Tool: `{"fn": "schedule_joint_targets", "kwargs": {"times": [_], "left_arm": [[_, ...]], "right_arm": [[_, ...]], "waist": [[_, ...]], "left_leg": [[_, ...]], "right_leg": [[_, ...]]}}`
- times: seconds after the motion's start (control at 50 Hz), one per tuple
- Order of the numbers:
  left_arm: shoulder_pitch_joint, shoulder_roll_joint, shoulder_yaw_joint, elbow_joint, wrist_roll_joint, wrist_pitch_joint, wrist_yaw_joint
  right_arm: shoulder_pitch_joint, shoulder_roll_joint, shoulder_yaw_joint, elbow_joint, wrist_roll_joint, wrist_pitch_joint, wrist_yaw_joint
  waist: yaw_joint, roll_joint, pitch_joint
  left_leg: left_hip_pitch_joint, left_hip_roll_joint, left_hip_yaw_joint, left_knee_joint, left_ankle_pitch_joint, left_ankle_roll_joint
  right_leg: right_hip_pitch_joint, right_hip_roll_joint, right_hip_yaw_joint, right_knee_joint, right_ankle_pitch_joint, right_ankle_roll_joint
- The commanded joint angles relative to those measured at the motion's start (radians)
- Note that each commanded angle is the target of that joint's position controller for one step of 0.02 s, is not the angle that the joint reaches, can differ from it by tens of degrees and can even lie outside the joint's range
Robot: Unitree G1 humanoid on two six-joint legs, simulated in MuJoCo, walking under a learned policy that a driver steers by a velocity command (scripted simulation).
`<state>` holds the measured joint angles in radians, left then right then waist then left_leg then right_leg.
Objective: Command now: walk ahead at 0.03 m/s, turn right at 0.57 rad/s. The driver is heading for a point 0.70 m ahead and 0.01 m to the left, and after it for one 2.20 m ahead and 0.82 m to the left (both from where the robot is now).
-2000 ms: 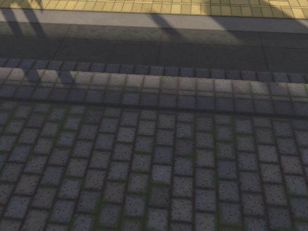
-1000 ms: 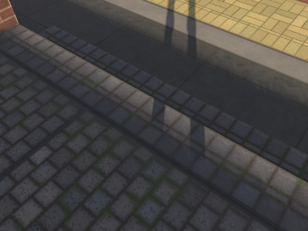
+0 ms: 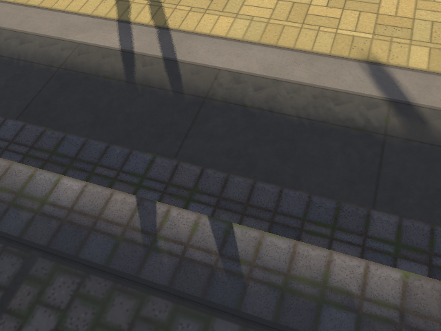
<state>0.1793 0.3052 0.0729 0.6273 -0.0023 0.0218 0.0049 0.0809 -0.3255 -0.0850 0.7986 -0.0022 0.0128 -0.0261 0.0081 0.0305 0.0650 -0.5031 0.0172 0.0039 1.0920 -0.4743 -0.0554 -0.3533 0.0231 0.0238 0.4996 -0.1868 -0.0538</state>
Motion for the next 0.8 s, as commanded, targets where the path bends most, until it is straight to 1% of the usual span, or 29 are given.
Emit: {"fn": "schedule_joint_targets", "kwargs": {"times": [0.02,0.1,0.16,0.2,0.24,0.26,0.28,0.3,0.32,0.34,0.36,0.38,0.4,0.42,0.46,0.5,0.54,0.56,0.6,0.62,0.64,0.66,0.68,0.7,0.72,0.74,0.76,0.78,0.8], "left_arm": [[-0.024,0.159,0.043,-0.080,0.001,-0.011,0.018],[-0.009,0.179,0.053,-0.085,-0.004,-0.002,0.029],[-0.014,0.185,0.055,-0.089,-0.002,0.006,0.027],[-0.021,0.181,0.054,-0.093,-0.004,0.010,0.022],[-0.036,0.175,0.051,-0.096,-0.008,0.015,0.019],[-0.047,0.167,0.047,-0.098,-0.012,0.018,0.020],[-0.055,0.155,0.042,-0.097,-0.018,0.021,0.023],[-0.020,0.122,0.031,-0.090,-0.014,0.021,0.025],[0.029,0.051,0.008,-0.077,0.005,0.020,0.022],[-0.003,0.108,0.027,-0.119,-0.007,0.007,0.027],[-0.015,0.168,0.042,-0.099,-0.005,-0.004,0.029],[-0.004,0.174,0.049,-0.080,-0.006,-0.009,0.023],[0.022,0.145,0.044,-0.048,0.001,-0.010,0.023],[0.020,0.128,0.039,-0.044,0.002,-0.014,0.019],[-0.018,0.090,0.027,-0.045,-0.002,-0.034,0.008],[-0.073,0.061,0.013,-0.060,-0.005,-0.050,0.004],[-0.111,0.030,0.000,-0.069,-0.009,-0.064,0.000],[-0.116,0.024,-0.004,-0.071,-0.013,-0.071,-0.003],[-0.114,0.034,-0.003,-0.066,-0.013,-0.076,-0.007],[-0.095,0.042,0.000,-0.061,-0.014,-0.078,-0.008],[-0.053,0.046,0.004,-0.049,-0.014,-0.079,-0.009],[-0.001,0.055,0.011,-0.028,-0.010,-0.076,-0.006],[0.043,0.073,0.019,-0.016,-0.007,-0.070,0.001],[0.101,0.117,0.028,-0.018,0.000,-0.063,0.012],[0.125,0.203,0.041,-0.027,0.017,-0.047,0.022],[0.172,0.134,0.028,0.004,0.019,-0.042,0.015],[0.150,0.113,0.019,0.007,0.015,-0.047,0.006],[0.112,0.103,0.015,0.011,0.015,-0.052,0.001],[0.059,0.089,0.009,0.008,0.014,-0.057,-0.001]], "right_arm": [[0.022,-0.082,-0.023,-0.053,0.004,-0.011,-0.008],[-0.005,-0.054,-0.011,-0.057,0.006,-0.012,-0.004],[-0.010,-0.062,-0.011,-0.060,0.010,-0.014,0.005],[-0.008,-0.069,-0.014,-0.064,0.013,-0.021,0.012],[0.019,-0.075,-0.016,-0.060,0.015,-0.030,0.021],[0.048,-0.071,-0.016,-0.052,0.014,-0.035,0.027],[0.081,-0.068,-0.017,-0.041,0.010,-0.039,0.032],[0.111,-0.096,-0.022,-0.038,-0.004,-0.041,0.032],[0.122,-0.136,-0.023,-0.048,-0.022,-0.034,0.028],[0.119,-0.191,-0.035,-0.038,-0.043,-0.035,0.031],[0.085,-0.152,-0.026,-0.063,-0.032,-0.046,0.028],[0.065,-0.122,-0.018,-0.060,-0.011,-0.051,0.020],[0.069,-0.106,-0.011,-0.058,0.003,-0.056,0.013],[0.091,-0.096,-0.007,-0.045,0.012,-0.058,0.008],[0.147,-0.091,-0.003,-0.028,0.010,-0.064,0.001],[0.180,-0.101,-0.005,-0.022,0.010,-0.066,-0.001],[0.202,-0.119,-0.008,-0.016,0.013,-0.066,0.000],[0.210,-0.131,-0.011,-0.013,0.015,-0.065,0.003],[0.233,-0.140,-0.011,-0.001,0.013,-0.058,0.011],[0.237,-0.144,-0.011,0.005,0.015,-0.053,0.015],[0.223,-0.144,-0.009,0.006,0.022,-0.048,0.016],[0.214,-0.133,-0.004,0.006,0.025,-0.045,0.016],[0.216,-0.100,0.008,0.010,0.020,-0.046,0.017],[0.215,-0.041,0.029,0.003,-0.002,-0.054,0.020],[0.278,0.036,0.055,-0.013,-0.021,-0.067,0.019],[0.253,-0.017,0.044,-0.013,0.002,-0.063,0.011],[0.240,-0.087,0.020,-0.008,0.019,-0.050,0.007],[0.235,-0.092,0.011,0.008,0.026,-0.035,0.003],[0.238,-0.087,0.006,0.019,0.024,-0.019,-0.004]], "waist": [[-0.023,-0.147,-0.200],[-0.002,-0.153,-0.197],[0.008,-0.179,-0.178],[0.011,-0.192,-0.169],[0.003,-0.198,-0.176],[-0.013,-0.196,-0.183],[-0.034,-0.188,-0.184],[-0.032,-0.129,-0.207],[-0.002,0.090,-0.213],[-0.002,0.268,-0.117],[-0.022,0.180,-0.071],[-0.009,0.157,-0.044],[-0.007,0.139,-0.041],[-0.019,0.126,-0.025],[-0.045,0.105,-0.022],[-0.073,0.117,-0.022],[-0.092,0.132,-0.023],[-0.095,0.139,-0.022],[-0.098,0.135,-0.008],[-0.084,0.135,-0.017],[-0.052,0.131,-0.034],[-0.021,0.121,-0.059],[0.004,0.099,-0.092],[0.028,0.015,-0.172],[0.001,-0.240,-0.249],[0.043,-0.271,-0.255],[0.041,-0.210,-0.178],[0.029,-0.185,-0.144],[0.011,-0.167,-0.113]], "left_leg": [[-0.070,-0.001,-0.065,-0.021,0.079,-0.012],[-0.012,-0.022,-0.081,-0.221,0.112,-0.031],[0.055,-0.039,-0.087,-0.315,0.119,-0.027],[0.084,-0.049,-0.092,-0.375,0.108,-0.017],[0.121,-0.049,-0.088,-0.457,0.118,-0.001],[0.172,-0.047,-0.075,-0.539,0.170,0.012],[0.251,-0.040,-0.058,-0.663,0.278,0.030],[0.361,0.043,-0.121,-0.732,0.334,0.066],[0.460,0.242,-0.331,-0.807,0.299,0.143],[0.344,0.356,-0.568,-0.876,0.099,0.300],[0.329,0.336,-0.569,-0.910,-0.110,0.319],[0.344,0.289,-0.504,-0.913,-0.164,0.277],[0.383,0.248,-0.452,-0.914,-0.152,0.243],[0.414,0.243,-0.429,-0.917,-0.111,0.240],[0.434,0.211,-0.350,-0.930,-0.025,0.236],[0.440,0.196,-0.296,-0.938,0.050,0.238],[0.402,0.185,-0.248,-0.936,0.117,0.237],[0.373,0.187,-0.231,-0.934,0.135,0.239],[0.342,0.190,-0.209,-0.901,0.242,0.249],[0.334,0.198,-0.210,-0.876,0.318,0.251],[0.321,0.199,-0.204,-0.840,0.388,0.238],[0.303,0.189,-0.197,-0.799,0.433,0.214],[0.276,0.162,-0.173,-0.741,0.453,0.172],[0.218,0.097,-0.103,-0.592,0.380,0.105],[0.029,-0.002,-0.014,-0.370,0.064,0.030],[-0.009,0.008,-0.046,-0.229,-0.157,-0.001],[-0.044,0.023,-0.072,-0.097,-0.178,-0.006],[-0.066,0.028,-0.085,-0.041,-0.141,-0.003],[-0.061,0.037,-0.093,-0.043,-0.082,-0.004]], "right_leg": [[0.226,-0.228,0.271,-0.145,0.429,-0.187],[0.214,-0.212,0.307,-0.137,0.319,-0.185],[0.160,-0.202,0.362,-0.143,0.207,-0.183],[0.155,-0.194,0.410,-0.135,0.179,-0.177],[0.171,-0.191,0.442,-0.110,0.194,-0.165],[0.165,-0.177,0.438,-0.082,0.210,-0.148],[0.138,-0.151,0.421,-0.052,0.197,-0.117],[0.063,-0.101,0.378,-0.002,0.008,-0.065],[-0.080,0.029,0.224,0.213,-0.316,0.003],[-0.245,0.097,0.123,0.365,-0.431,0.035],[-0.279,0.044,0.167,0.493,-0.360,0.047],[-0.319,0.037,0.162,0.532,-0.285,0.055],[-0.340,0.028,0.152,0.552,-0.237,0.072],[-0.372,0.016,0.145,0.559,-0.189,0.083],[-0.370,-0.007,0.072,0.525,-0.118,0.093],[-0.339,-0.036,0.015,0.414,-0.078,0.102],[-0.243,-0.044,-0.019,0.274,-0.071,0.102],[-0.186,-0.041,-0.033,0.210,-0.080,0.097],[-0.098,-0.023,-0.055,0.123,-0.099,0.089],[-0.045,-0.015,-0.060,0.080,-0.070,0.081],[0.032,-0.007,-0.063,0.004,0.000,0.069],[0.131,0.003,-0.063,-0.069,0.071,0.054],[0.242,-0.013,-0.035,-0.116,0.112,0.035],[0.395,-0.133,0.092,-0.112,0.286,0.004],[0.554,-0.336,0.304,-0.090,0.502,-0.112],[0.465,-0.417,0.413,-0.149,0.432,-0.209],[0.405,-0.390,0.372,-0.169,0.371,-0.208],[0.366,-0.349,0.301,-0.181,0.332,-0.176],[0.317,-0.318,0.231,-0.200,0.320,-0.150]]}}
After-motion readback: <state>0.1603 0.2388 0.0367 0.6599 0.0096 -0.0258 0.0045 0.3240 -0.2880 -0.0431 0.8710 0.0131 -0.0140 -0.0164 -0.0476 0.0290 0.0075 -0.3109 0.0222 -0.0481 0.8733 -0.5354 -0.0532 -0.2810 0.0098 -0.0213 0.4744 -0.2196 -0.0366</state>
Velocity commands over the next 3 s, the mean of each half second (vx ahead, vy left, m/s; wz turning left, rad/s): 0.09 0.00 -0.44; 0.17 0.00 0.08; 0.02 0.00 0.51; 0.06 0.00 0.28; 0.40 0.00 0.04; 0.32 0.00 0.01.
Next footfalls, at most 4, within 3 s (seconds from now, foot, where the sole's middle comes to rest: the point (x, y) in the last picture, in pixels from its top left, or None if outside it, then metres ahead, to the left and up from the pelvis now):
0.30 left None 0.08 0.14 -0.78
0.70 right None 0.13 -0.14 -0.78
1.18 left None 0.21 0.08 -0.78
1.66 right None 0.25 -0.14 -0.78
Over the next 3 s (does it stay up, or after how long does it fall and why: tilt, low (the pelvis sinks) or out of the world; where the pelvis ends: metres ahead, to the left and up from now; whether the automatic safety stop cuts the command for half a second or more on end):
stays up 0.58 0.06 -0.01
